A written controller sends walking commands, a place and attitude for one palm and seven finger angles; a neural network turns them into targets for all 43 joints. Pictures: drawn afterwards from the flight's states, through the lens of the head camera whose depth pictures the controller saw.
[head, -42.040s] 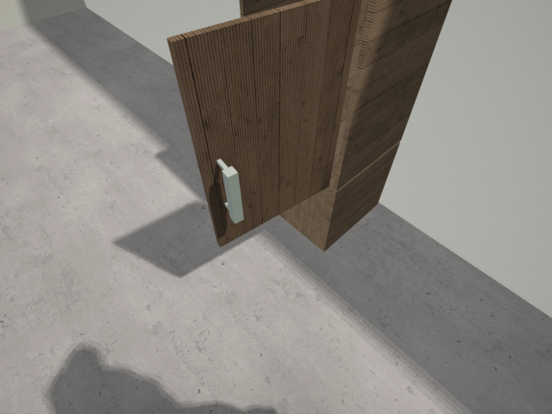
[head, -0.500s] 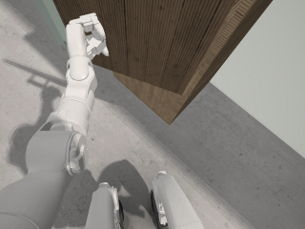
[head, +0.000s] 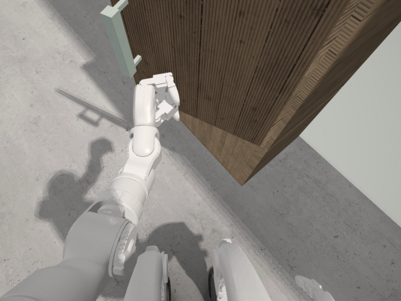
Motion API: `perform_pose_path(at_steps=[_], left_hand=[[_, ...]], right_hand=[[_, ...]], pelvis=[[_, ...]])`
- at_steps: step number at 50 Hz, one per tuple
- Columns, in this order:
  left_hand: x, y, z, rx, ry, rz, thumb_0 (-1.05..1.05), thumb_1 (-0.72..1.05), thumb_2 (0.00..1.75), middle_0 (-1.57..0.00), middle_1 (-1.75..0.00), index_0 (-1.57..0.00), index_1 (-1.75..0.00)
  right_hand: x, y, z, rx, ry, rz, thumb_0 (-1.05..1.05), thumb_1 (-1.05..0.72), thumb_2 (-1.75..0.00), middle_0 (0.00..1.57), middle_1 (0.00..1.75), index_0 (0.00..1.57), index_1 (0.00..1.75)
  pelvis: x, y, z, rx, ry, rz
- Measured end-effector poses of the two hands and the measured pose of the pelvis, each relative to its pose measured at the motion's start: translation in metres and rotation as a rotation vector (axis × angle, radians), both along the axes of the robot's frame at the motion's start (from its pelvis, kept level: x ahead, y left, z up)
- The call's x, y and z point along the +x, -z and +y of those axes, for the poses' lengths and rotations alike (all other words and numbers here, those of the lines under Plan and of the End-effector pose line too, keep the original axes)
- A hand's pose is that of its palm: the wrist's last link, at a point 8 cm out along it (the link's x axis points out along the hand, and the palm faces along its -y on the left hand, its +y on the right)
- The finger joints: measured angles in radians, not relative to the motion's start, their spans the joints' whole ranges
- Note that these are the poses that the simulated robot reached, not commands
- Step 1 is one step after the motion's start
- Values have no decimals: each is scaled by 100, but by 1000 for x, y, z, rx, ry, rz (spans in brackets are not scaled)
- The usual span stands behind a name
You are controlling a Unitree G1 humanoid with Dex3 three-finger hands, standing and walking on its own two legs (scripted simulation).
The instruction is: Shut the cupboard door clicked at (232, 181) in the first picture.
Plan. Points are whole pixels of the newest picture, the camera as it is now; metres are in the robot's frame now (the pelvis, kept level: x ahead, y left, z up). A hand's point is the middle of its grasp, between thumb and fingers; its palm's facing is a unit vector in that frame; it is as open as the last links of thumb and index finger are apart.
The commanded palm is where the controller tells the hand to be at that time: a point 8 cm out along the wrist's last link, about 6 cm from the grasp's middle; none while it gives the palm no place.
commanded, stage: draw the hand back to the body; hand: left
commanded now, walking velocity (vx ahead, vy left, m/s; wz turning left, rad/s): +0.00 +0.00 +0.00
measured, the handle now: (126, 40) +0.66 +0.11 +0.03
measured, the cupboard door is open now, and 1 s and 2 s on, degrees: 23 23 23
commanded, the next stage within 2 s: step back with the hand held close in 1.58 s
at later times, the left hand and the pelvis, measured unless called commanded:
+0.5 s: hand (107, 129) +0.37 +0.10 +0.15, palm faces -0.07 -1.00 -0.03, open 3.1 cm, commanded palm +0.33 +0.17 +0.16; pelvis +0.02 +0.00 +0.08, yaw -1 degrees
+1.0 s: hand out of the picture +0.27 +0.23 +0.25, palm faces +0.27 -0.91 -0.31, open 4.5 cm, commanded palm +0.23 +0.28 +0.27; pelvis +0.05 +0.02 +0.14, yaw +0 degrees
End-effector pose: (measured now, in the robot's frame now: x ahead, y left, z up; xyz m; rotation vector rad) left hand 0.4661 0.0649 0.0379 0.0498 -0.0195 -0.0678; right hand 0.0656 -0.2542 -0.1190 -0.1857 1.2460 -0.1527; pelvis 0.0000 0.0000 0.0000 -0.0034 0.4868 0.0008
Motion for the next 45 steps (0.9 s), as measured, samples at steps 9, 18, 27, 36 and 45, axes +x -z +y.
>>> perform_pose_path(at_steps=[9,18,27,36,45], left_hand=[[-17,-29,23,10,-22,-24,1,90,90,-129,-150,-130,-150],[-81,-83,73,-10,-48,-32,1,90,90,-130,-150,-130,-150],[-124,-118,99,0,10,-33,1,90,90,-126,-146,-127,-146],[-171,-159,147,174,-118,70,1,90,90,-108,-126,-109,-127],[-207,-205,191,215,-278,28,1,90,90,-84,-100,-85,-101]], right_hand=[[-23,-9,13,64,75,15,1,-91,-90,20,30,20,29],[-7,-65,10,30,63,-72,1,-91,-90,20,30,20,29],[69,-119,-3,-46,28,-327,1,-91,-90,20,30,20,29],[145,-171,33,-24,-15,-519,1,-91,-90,20,30,20,29],[176,-191,74,41,-123,-601,1,-90,-90,20,30,20,29]], pelvis=[[0,-17,1,16,36,-50],[11,-66,-1,11,26,-184],[21,-89,5,2,22,-291],[34,-119,13,1,14,-419],[45,-134,21,-2,0,-495]])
